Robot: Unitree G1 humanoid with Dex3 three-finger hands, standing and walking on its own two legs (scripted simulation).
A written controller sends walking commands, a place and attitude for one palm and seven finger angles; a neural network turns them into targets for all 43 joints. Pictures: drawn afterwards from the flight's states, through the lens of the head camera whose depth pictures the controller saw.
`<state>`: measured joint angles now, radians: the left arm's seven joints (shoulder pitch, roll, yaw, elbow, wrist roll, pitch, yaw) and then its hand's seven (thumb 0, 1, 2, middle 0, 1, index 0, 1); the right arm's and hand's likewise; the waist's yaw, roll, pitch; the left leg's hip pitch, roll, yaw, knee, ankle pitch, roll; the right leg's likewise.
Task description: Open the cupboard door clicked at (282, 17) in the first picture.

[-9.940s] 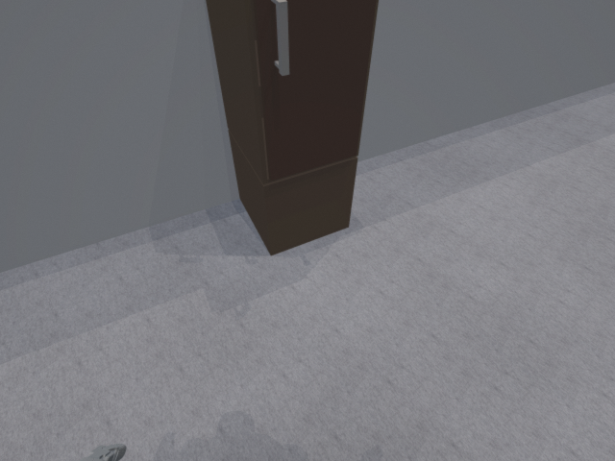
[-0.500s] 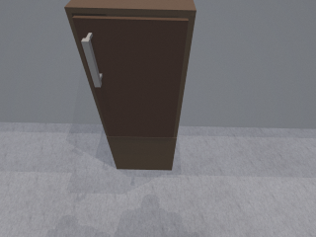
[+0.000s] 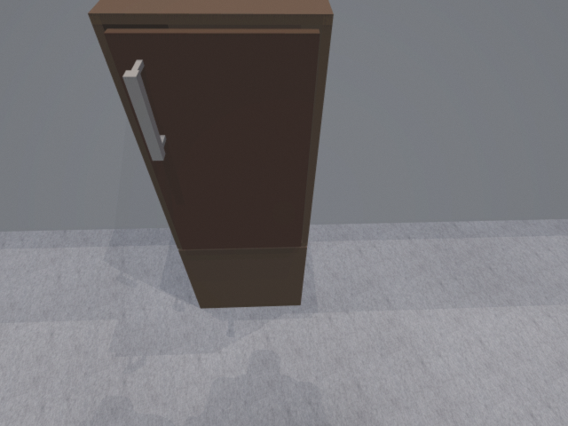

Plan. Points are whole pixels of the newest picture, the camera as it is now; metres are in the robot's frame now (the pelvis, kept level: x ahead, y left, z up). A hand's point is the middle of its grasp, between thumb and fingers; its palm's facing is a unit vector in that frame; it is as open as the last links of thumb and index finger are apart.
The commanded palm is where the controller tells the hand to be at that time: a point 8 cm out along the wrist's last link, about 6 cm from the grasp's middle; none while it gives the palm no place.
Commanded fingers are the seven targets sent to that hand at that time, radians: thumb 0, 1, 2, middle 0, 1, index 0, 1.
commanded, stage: look again from close up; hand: left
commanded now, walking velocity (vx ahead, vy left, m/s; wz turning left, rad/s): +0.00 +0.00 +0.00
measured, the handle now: (149, 113) +0.59 +0.27 +0.12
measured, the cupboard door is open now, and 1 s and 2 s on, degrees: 0 0 0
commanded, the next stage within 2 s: shuffle to correct the standing spot in 0.40 s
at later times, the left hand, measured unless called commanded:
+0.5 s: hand out of the picture +0.00 +0.21 -0.16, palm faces +0.03 -0.96 -0.28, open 7.4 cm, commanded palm none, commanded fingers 0.00 0.90 0.90 -0.20 -0.30 -0.20 -0.30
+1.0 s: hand out of the picture -0.02 +0.17 -0.18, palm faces +0.09 -0.98 -0.16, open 7.4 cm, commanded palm none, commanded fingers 0.00 0.90 0.90 -0.20 -0.30 -0.20 -0.30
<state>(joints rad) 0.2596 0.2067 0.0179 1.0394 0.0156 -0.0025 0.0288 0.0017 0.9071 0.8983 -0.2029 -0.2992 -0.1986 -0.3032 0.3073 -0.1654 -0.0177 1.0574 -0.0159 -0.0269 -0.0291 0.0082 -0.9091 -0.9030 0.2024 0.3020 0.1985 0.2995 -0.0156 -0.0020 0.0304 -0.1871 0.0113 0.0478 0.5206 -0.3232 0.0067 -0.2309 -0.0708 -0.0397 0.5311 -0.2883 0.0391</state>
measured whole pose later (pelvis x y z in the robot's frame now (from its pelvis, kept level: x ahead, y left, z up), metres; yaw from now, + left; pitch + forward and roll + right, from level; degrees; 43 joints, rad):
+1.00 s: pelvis +0.00 +0.01 +0.00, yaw +2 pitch -1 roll +0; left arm 0.36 0.12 0.03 1.06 0.02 -0.03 0.01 0.00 0.91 0.90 -0.20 -0.30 -0.20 -0.30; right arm 0.45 -0.12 -0.01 1.14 -0.01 -0.01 -0.01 0.01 -0.91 -0.90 0.20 0.30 0.20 0.30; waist -0.01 0.01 0.02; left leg -0.24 0.00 0.05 0.66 -0.40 0.04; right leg -0.24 -0.05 -0.11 0.55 -0.27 -0.01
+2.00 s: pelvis +0.04 +0.05 +0.00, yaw +2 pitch -2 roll +0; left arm 0.24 0.17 0.05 1.00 0.01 0.04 0.02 0.00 0.91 0.90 -0.20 -0.30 -0.20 -0.30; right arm 0.26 -0.16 -0.04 1.05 -0.02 0.02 -0.01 0.01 -0.91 -0.90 0.20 0.30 0.19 0.30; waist 0.02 -0.03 0.03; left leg -0.18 0.00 0.05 0.52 -0.29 0.02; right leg -0.32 -0.06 -0.07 0.55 -0.25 0.01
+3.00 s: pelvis +0.05 +0.04 +0.00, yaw +1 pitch +0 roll +1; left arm 0.44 0.18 0.03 0.47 -0.09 0.01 0.10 0.03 0.93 0.89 -0.21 -0.31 -0.20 -0.31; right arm 0.34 -0.19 0.01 0.98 0.03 -0.17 -0.07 0.02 -0.93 -0.90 0.20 0.30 0.20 0.30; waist 0.02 0.01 0.02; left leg -0.19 0.02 0.07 0.50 -0.32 0.00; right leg -0.22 -0.02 -0.05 0.54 -0.33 -0.02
